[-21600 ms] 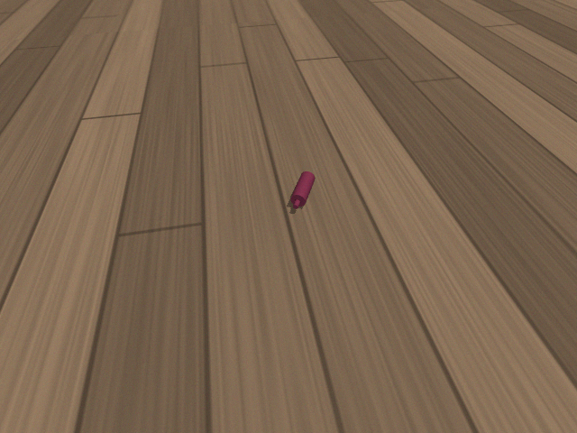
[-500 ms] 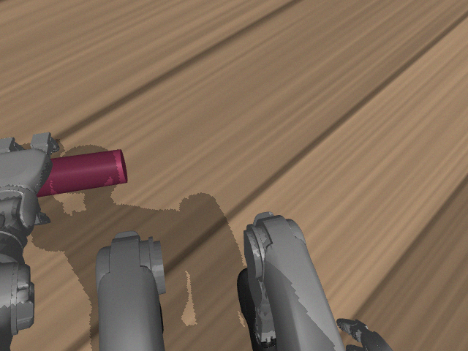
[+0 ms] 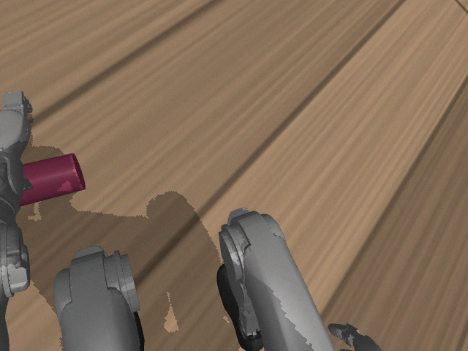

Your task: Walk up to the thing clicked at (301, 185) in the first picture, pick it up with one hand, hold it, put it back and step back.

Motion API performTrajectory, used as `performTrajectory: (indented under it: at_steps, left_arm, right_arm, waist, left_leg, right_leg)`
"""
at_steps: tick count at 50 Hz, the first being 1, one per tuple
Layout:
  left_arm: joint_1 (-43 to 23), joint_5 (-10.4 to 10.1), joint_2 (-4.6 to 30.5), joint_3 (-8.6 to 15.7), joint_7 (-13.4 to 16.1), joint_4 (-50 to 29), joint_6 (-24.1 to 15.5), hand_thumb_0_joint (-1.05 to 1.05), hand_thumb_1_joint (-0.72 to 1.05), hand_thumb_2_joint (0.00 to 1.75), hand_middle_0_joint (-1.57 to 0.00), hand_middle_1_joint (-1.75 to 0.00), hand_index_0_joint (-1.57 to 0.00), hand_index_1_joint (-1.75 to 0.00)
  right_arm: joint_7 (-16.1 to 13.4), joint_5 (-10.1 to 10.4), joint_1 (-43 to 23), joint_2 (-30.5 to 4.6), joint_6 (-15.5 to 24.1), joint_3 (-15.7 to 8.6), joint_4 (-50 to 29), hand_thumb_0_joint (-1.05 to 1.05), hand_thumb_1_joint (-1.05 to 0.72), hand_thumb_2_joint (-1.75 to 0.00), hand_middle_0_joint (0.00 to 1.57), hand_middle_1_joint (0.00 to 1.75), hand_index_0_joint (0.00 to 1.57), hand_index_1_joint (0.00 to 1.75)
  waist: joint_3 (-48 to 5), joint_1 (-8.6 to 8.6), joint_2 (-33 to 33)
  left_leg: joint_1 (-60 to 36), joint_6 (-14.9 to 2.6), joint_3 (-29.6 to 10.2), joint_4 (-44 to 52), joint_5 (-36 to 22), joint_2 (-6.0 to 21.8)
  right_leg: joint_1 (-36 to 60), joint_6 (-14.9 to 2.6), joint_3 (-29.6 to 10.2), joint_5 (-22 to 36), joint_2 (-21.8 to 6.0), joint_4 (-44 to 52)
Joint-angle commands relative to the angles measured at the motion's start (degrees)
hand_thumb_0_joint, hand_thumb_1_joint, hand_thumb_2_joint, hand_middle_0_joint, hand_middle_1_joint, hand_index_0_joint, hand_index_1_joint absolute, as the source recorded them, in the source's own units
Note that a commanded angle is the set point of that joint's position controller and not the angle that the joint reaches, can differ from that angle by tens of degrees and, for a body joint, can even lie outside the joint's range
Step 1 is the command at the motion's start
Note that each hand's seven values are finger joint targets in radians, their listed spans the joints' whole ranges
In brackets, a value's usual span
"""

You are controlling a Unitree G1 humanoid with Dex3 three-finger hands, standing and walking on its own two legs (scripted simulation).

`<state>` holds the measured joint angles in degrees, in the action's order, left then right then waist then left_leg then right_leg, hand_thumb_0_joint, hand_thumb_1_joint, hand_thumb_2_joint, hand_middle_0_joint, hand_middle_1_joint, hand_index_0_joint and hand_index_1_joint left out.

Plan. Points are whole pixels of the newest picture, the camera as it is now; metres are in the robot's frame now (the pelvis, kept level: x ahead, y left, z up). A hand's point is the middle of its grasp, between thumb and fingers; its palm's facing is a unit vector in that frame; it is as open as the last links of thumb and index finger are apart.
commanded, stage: approach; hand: left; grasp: from above
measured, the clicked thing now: (12, 187) +0.47 +0.31 -0.28
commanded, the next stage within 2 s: rest palm in 0.36 s
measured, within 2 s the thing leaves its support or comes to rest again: neither
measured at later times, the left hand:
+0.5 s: hand out of the picture +0.42 +0.30 -0.17, palm faces -0.38 -0.07 -0.92, open 13.8 cm
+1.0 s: hand (22, 193) +0.45 +0.28 -0.24, palm faces -0.46 -0.11 -0.88, open 14.0 cm
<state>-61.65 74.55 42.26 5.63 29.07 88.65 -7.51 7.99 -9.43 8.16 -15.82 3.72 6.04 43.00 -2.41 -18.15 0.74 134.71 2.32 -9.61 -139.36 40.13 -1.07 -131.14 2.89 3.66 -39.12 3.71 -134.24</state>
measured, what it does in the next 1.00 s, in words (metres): stands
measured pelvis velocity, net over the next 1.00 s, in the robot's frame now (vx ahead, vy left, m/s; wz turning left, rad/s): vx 0.00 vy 0.00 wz -0.02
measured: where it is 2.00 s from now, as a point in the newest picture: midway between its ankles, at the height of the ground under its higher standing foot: (191, 343)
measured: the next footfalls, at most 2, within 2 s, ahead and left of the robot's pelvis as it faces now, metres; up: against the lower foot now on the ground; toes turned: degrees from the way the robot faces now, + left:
none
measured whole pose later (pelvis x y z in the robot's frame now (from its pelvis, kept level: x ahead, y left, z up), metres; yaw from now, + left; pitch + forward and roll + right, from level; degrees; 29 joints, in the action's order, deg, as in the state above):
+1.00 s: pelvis +0.00 +0.00 -0.01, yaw -1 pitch +33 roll -10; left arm -53.8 73.4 47.1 7.9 31.8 88.8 -13.6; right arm 9.4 -11.6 9.8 -15.9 5.7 10.0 42.9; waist 3.3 -18.8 4.3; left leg 134.8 2.5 -11.2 -142.5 41.3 -1.1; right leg -130.8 3.2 4.9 -39.6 4.1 -136.2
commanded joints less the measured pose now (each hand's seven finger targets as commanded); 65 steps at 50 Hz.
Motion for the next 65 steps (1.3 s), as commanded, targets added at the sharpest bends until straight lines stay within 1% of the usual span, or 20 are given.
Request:
performTrajectory:
  at_steps: [1, 7, 11, 14, 17, 21, 23, 25, 29, 32, 35, 41, 43, 44, 47, 48, 50, 53, 58, 65]
  left_arm:
    - [-10.88, -3.59, 15.8, 0.87, -0.62, -5.14, 4.16, 0.0, -0.56, 1.01, -0.06, -1.04, -0.06, -1.03]
    - [-3.19, -9.13, 14.79, -0.09, -8.63, -5.71, 2.91, 0.0, -0.54, 0.99, -0.06, -1.06, -0.07, -1.05]
    - [-5.53, -10.29, 12.32, -0.71, -11.42, -13.82, -3.41, 0.0, -0.52, 0.97, -0.07, -1.07, -0.09, -1.05]
    - [-6.77, -9.18, 12.35, -0.28, -9.32, -24.68, -9.19, 0.0, -0.5, 0.96, -0.07, -1.07, -0.1, -1.05]
    - [-3.41, -7.57, 10.33, 0.02, -5.16, -33.57, -11.15, 0.0, -0.49, 0.96, -0.07, -1.07, -0.1, -1.04]
    - [-11.32, -2.89, 10.57, 0.01, 0.69, -26.77, -8.01, 0.0, -0.51, 1.05, -0.08, -1.07, -0.08, -1.06]
    - [-15.35, -1.35, 9.32, -1.84, 2.57, -18.87, -5.61, 0.0, -0.49, 1.14, -0.1, -1.1, -0.09, -1.1]
    - [-16.44, -0.3, 7.39, -3.62, 3.67, -9.71, -3.31, 0.0, -0.5, 1.03, -0.08, -1.05, -0.08, -1.05]
    - [-14.29, -2.3, 5.33, -5.82, 1.94, 3.3, -0.27, 0.0, -0.5, 0.98, -0.07, -1.06, -0.08, -1.04]
    - [-12.37, -3.79, 6.16, -6.49, -1.06, 5.21, 0.42, 0.0, -0.49, 0.98, -0.07, -1.07, -0.08, -1.05]
    - [-13.27, -3.64, 11.11, -5.16, -2.9, 2.79, -0.51, 0.0, -0.5, 1.01, -0.07, -1.06, -0.08, -1.05]
    - [-13.26, -2.89, 18.51, 0.63, 0.74, -6.21, -4.7, 0.0, -0.53, 0.98, -0.06, -1.02, -0.07, -1.02]
    - [-9.81, -2.3, 18.07, 1.71, 2.62, -5.88, -5.56, 0.0, -0.53, 0.98, -0.06, -1.01, -0.06, -1.0]
    - [-10.59, -2.3, 17.1, 1.4, 3.39, -5.65, -6.12, 0.0, -0.53, 0.97, -0.06, -1.01, -0.06, -1.0]
    - [-9.07, -1.77, 20.0, 4.14, 5.84, -9.77, -6.5, 0.0, -0.54, 1.0, -0.06, -0.98, -0.06, -0.98]
    - [-9.63, -1.97, 20.0, 4.43, 6.46, -9.48, -6.45, 0.0, -0.52, 1.0, -0.06, -0.99, -0.06, -0.99]
    - [-10.36, -1.48, 16.32, 1.34, 7.11, -4.95, -5.97, 0.0, -0.52, 1.0, -0.06, -0.99, -0.06, -0.99]
    - [-9.64, -2.11, 18.65, 3.23, 7.9, -3.21, -4.89, 0.0, -0.52, 1.04, -0.07, -0.99, -0.06, -0.99]
    - [-9.78, -3.29, 16.88, 1.04, 6.79, 1.58, -3.66, 0.0, -0.5, 1.03, -0.07, -1.01, -0.07, -1.01]
    - [-10.29, -3.96, 19.68, 1.05, 6.03, 2.96, -4.58, 0.0, -0.52, 1.01, -0.07, -1.0, -0.06, -1.01]
  right_arm:
    - [-0.23, 1.48, 9.89, -14.28, -0.78, -3.96, -1.9, 0.0, -0.9, -0.9, 0.2, 0.3, 0.2, 0.3]
    - [-0.01, 1.95, 11.36, -14.32, -1.7, -4.11, -2.9, 0.0, -0.9, -0.89, 0.2, 0.3, 0.2, 0.3]
    - [0.11, 1.47, 12.71, -14.67, -1.73, -4.63, -2.2, 0.0, -0.9, -0.89, 0.2, 0.3, 0.2, 0.3]
    - [-0.22, 1.85, 13.28, -15.04, -1.72, -5.97, -2.13, 0.0, -0.9, -0.89, 0.2, 0.3, 0.2, 0.3]
    - [-0.58, 1.95, 11.18, -14.29, -2.0, -7.65, -2.86, 0.0, -0.9, -0.89, 0.2, 0.3, 0.2, 0.3]
    - [-1.14, 1.75, 10.17, -13.71, -2.23, -8.25, -0.91, 0.0, -0.9, -0.89, 0.2, 0.3, 0.2, 0.3]
    - [-1.51, 1.37, 9.64, -13.65, -1.98, -7.31, 0.24, 0.0, -0.9, -0.89, 0.2, 0.3, 0.2, 0.3]
    - [-1.63, 0.85, 9.76, -13.72, -1.41, -6.52, 0.96, 0.0, -0.9, -0.9, 0.2, 0.3, 0.2, 0.3]
    - [-1.51, 0.24, 9.37, -14.31, 0.02, -4.66, 1.08, 0.0, -0.9, -0.9, 0.2, 0.3, 0.2, 0.3]
    - [-1.49, 0.22, 8.42, -15.05, 1.08, -3.41, -0.45, 0.0, -0.9, -0.9, 0.2, 0.3, 0.2, 0.3]
    - [-1.44, 0.28, 7.85, -15.57, 1.25, -2.67, -1.66, 0.0, -0.9, -0.9, 0.2, 0.3, 0.2, 0.3]
    - [-0.94, -0.37, 9.75, -15.65, 1.49, -0.94, -2.47, 0.0, -0.9, -0.9, 0.2, 0.3, 0.2, 0.3]
    - [-0.49, -0.91, 10.09, -15.66, 1.75, -0.72, -2.17, 0.0, -0.89, -0.9, 0.2, 0.3, 0.2, 0.3]
    - [-0.09, -1.57, 10.1, -16.28, 2.21, -0.9, -2.05, 0.0, -0.89, -0.9, 0.2, 0.3, 0.2, 0.3]
    - [0.52, -1.56, 10.46, -16.12, 2.29, -1.33, -1.47, 0.0, -0.89, -0.89, 0.2, 0.3, 0.2, 0.3]
    - [0.92, -1.99, 10.82, -16.48, 2.45, -1.48, -1.33, 0.0, -0.89, -0.89, 0.2, 0.3, 0.2, 0.3]
    - [2.12, -3.16, 10.94, -16.05, 3.51, -0.88, -0.34, 0.0, -0.89, -0.89, 0.2, 0.3, 0.2, 0.3]
    - [2.61, -3.17, 12.41, -17.17, 3.91, -0.92, -0.14, 0.0, -0.89, -0.89, 0.2, 0.3, 0.2, 0.3]
    - [3.74, -3.84, 12.14, -17.86, 5.04, -0.08, -0.04, 0.0, -0.89, -0.9, 0.2, 0.3, 0.2, 0.3]
    - [4.02, -3.43, 10.41, -18.5, 5.7, 1.32, -0.96, 0.0, -0.89, -0.9, 0.2, 0.3, 0.2, 0.3]
  waist:
    - [-40.87, 4.4, -19.67]
    - [-36.58, 3.61, -6.9]
    - [-35.91, 2.72, -9.82]
    - [-41.13, 4.56, -16.42]
    - [-45.15, 5.76, -21.61]
    - [-40.45, 3.19, -21.3]
    - [-37.09, 2.07, -19.83]
    - [-33.46, 0.92, -17.79]
    - [-28.74, 0.13, -11.46]
    - [-29.12, -0.25, -11.14]
    - [-31.97, 0.62, -13.17]
    - [-37.97, 1.45, -19.21]
    - [-37.87, 0.82, -21.49]
    - [-35.86, -0.99, -20.34]
    - [-40.2, 1.2, -25.19]
    - [-40.01, 0.12, -25.23]
    - [-35.52, -1.9, -23.78]
    - [-34.26, -1.47, -22.56]
    - [-32.56, -2.57, -20.22]
    - [-31.9, -2.17, -16.97]
  left_leg:
    - [-29.41, -4.35, 8.22, 14.63, -13.73, 0.02]
    - [-20.57, -5.96, 7.76, 13.49, -12.25, -0.08]
    - [-23.0, -4.74, 6.49, 13.15, -11.23, -0.17]
    - [-30.18, -3.25, 6.45, 13.3, -11.83, -0.11]
    - [-36.95, -2.31, 6.48, 15.23, -13.29, -0.03]
    - [-35.4, -2.68, 6.94, 16.17, -9.8, 0.39]
    - [-33.11, -2.99, 6.94, 16.1, -7.6, 0.34]
    - [-30.72, -3.38, 6.94, 16.09, -6.12, 0.05]
    - [-25.07, -4.34, 7.17, 15.64, -2.91, -0.63]
    - [-24.44, -4.7, 6.65, 14.94, -2.39, -0.74]
    - [-26.17, -4.36, 5.87, 14.63, -3.85, -0.51]
    - [-30.09, -3.58, 6.46, 12.22, -12.89, 0.2]
    - [-31.73, -3.19, 6.47, 11.46, -15.37, 0.48]
    - [-30.82, -3.15, 6.22, 10.32, -14.75, 0.58]
    - [-34.62, -2.75, 5.9, 10.79, -16.94, 0.84]
    - [-34.41, -2.77, 5.71, 10.29, -17.02, 1.07]
    - [-32.17, -2.87, 5.52, 9.68, -14.66, 1.15]
    - [-29.71, -3.21, 5.28, 9.49, -13.61, 1.06]
    - [-28.44, -3.37, 4.33, 9.57, -12.43, 1.13]
    - [-25.17, -4.11, 4.18, 8.25, -12.35, 1.51]
  right_leg:
    - [24.0, -4.92, 5.08, 16.62, 0.3, 12.85]
    - [32.93, -3.18, 4.05, 16.45, 0.54, 15.51]
    - [29.61, -4.04, 5.0, 13.87, 0.46, 15.07]
    - [27.35, -4.78, 5.41, 13.01, 0.47, 14.63]
    - [24.21, -5.36, 5.73, 14.19, 0.12, 12.81]
    - [16.96, -5.46, 5.58, 12.06, -0.18, 12.97]
    - [13.47, -5.46, 5.62, 10.26, -0.27, 13.55]
    - [12.18, -5.34, 5.65, 8.95, -0.39, 14.48]
    - [14.49, -4.91, 5.47, 5.76, -0.37, 15.93]
    - [16.33, -4.7, 5.87, 5.32, -0.15, 15.03]
    - [17.93, -4.79, 6.16, 6.81, 0.09, 13.31]
    - [24.59, -4.6, 6.47, 15.78, 0.72, 11.18]
    - [24.42, -4.63, 6.77, 18.24, 0.72, 9.86]
    - [22.55, -4.66, 7.6, 17.86, 0.68, 9.57]
    - [22.91, -4.83, 7.33, 19.5, 0.75, 8.59]
    - [22.93, -4.65, 7.66, 19.76, 0.85, 8.51]
    - [20.57, -4.66, 8.26, 18.14, 1.06, 8.61]
    - [21.34, -4.42, 8.34, 17.13, 1.05, 9.46]
    - [21.83, -4.4, 9.23, 15.96, 1.39, 9.42]
    - [26.34, -3.71, 8.49, 16.71, 2.0, 10.88]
